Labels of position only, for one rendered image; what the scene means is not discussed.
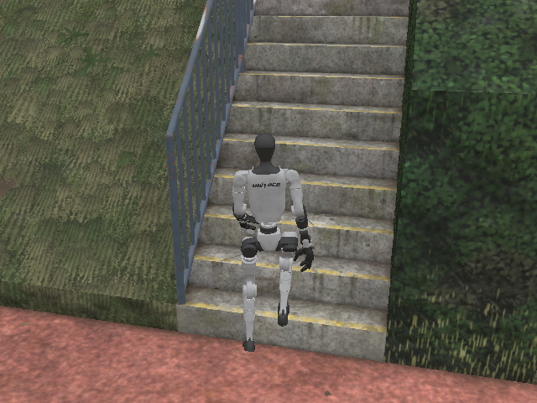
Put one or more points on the robot torso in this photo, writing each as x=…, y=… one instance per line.
x=267, y=203

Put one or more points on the left robot thigh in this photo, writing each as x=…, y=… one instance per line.
x=249, y=252

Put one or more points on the robot right forearm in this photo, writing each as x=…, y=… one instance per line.
x=303, y=229

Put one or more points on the right robot hand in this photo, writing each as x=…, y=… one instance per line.
x=308, y=259

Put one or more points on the left robot hand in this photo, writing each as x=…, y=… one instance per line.
x=249, y=219

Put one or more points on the robot left forearm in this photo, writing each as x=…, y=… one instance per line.
x=240, y=218

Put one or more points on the robot left upper arm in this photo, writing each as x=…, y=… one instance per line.
x=238, y=191

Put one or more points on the robot right upper arm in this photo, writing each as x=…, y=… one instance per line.
x=293, y=177

